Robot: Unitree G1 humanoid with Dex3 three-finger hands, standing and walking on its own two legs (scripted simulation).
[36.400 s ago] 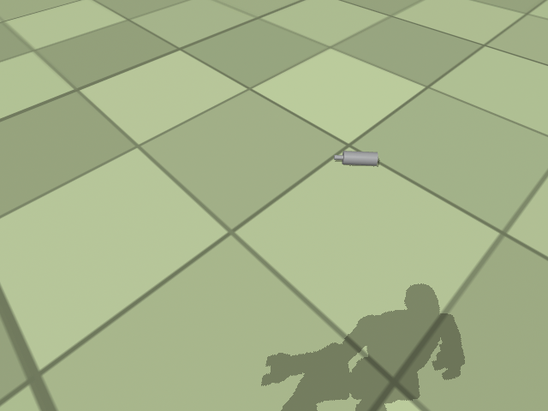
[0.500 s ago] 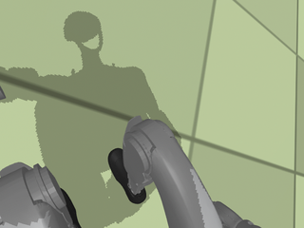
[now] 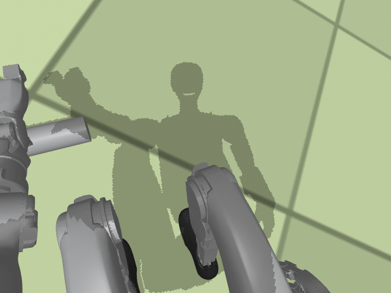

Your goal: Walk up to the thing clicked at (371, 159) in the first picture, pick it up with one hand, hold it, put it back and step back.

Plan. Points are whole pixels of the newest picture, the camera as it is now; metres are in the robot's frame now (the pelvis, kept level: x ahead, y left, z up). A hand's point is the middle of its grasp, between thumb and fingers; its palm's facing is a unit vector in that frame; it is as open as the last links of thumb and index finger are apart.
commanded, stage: withdraw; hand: left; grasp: from above
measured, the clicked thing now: (42, 139) +0.50 +0.28 -0.31
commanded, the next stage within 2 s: home in 0.32 s
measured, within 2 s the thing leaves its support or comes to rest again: neither
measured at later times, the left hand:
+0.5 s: hand (31, 136) +0.46 +0.25 -0.15, palm faces -0.49 -0.03 -0.87, open 13.7 cm
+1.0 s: hand (3, 145) +0.41 +0.25 -0.04, palm faces -0.29 -0.58 -0.76, open 8.3 cm
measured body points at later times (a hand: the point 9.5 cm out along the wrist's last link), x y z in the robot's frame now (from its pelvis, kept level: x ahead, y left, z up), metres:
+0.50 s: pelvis -0.01 -0.01 +0.01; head +0.22 +0.06 +0.39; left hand +0.48 +0.25 -0.10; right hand +0.04 -0.29 -0.09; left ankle +0.07 +0.11 -0.31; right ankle +0.11 -0.10 -0.31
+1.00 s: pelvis +0.00 +0.00 +0.09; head +0.21 +0.04 +0.49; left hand +0.42 +0.28 +0.00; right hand +0.10 -0.25 -0.04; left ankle +0.06 +0.11 -0.31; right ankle +0.11 -0.10 -0.31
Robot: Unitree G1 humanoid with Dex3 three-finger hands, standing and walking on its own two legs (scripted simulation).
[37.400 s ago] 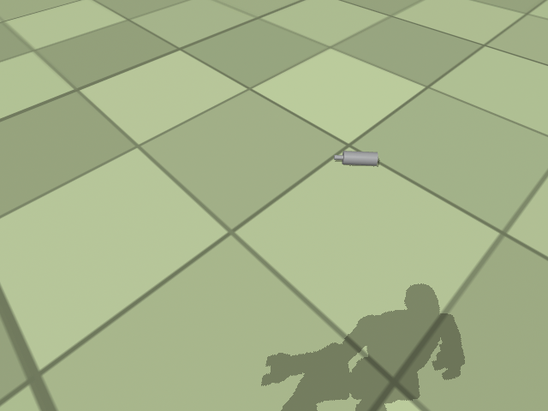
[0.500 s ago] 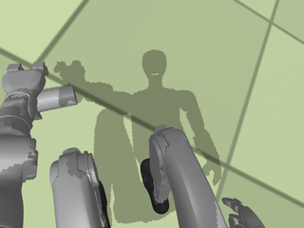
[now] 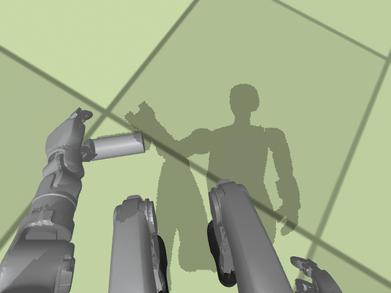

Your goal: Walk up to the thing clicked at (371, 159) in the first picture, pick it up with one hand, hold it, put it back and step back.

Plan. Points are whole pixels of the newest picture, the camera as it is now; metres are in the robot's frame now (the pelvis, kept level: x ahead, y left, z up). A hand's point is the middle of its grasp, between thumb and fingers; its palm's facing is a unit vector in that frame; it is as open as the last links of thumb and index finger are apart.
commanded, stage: home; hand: left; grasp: from above
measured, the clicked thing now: (110, 147) +0.52 +0.23 -0.40
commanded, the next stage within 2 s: none
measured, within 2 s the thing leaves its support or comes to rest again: neither
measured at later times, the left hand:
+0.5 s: hand (49, 217) +0.28 +0.19 +0.07, palm faces +0.05 -0.96 -0.29, open 7.4 cm
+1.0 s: hand out of the picture +0.21 +0.20 +0.23, palm faces +0.14 -0.96 -0.22, open 7.4 cm
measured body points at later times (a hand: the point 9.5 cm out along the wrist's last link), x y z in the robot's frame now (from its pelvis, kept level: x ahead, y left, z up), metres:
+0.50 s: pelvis +0.02 +0.00 +0.18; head +0.12 +0.02 +0.62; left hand +0.28 +0.24 +0.10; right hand +0.22 -0.23 +0.09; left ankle +0.07 +0.11 -0.40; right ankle +0.09 -0.11 -0.40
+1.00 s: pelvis +0.07 +0.01 +0.28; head +0.08 +0.01 +0.73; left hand +0.20 +0.25 +0.25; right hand +0.25 -0.22 +0.22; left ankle +0.07 +0.11 -0.40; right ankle +0.09 -0.11 -0.40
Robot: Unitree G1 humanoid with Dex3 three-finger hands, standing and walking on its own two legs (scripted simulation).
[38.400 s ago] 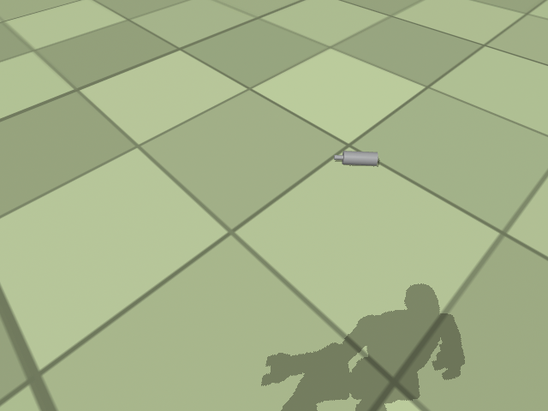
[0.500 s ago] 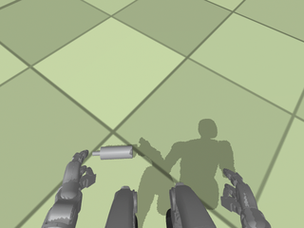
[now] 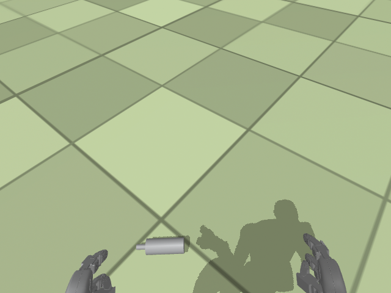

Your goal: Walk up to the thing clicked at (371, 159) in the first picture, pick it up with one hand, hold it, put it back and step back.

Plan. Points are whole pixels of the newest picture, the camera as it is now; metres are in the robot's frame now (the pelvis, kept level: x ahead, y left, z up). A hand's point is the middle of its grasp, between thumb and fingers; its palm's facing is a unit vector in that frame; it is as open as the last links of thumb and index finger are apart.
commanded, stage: home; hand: left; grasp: from above
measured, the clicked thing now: (160, 246) +0.46 +0.18 -0.68
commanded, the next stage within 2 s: stand in 1.94 s
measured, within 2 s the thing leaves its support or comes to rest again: neither
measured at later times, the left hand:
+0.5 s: hand out of the picture +0.16 +0.17 -0.05, palm faces +0.04 -0.98 -0.21, open 7.4 cm
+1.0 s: hand out of the picture +0.16 +0.17 -0.05, palm faces +0.04 -0.98 -0.21, open 7.4 cm
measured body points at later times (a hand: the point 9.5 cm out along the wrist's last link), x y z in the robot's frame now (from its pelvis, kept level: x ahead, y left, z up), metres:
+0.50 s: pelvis +0.00 -0.01 +0.00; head +0.01 +0.00 +0.45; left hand +0.15 +0.23 -0.03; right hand +0.16 -0.25 -0.07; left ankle +0.01 +0.10 -0.68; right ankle +0.01 -0.12 -0.68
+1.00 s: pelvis +0.00 -0.01 +0.00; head +0.01 -0.01 +0.45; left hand +0.15 +0.22 -0.03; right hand +0.16 -0.25 -0.07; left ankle +0.01 +0.10 -0.68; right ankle +0.01 -0.12 -0.68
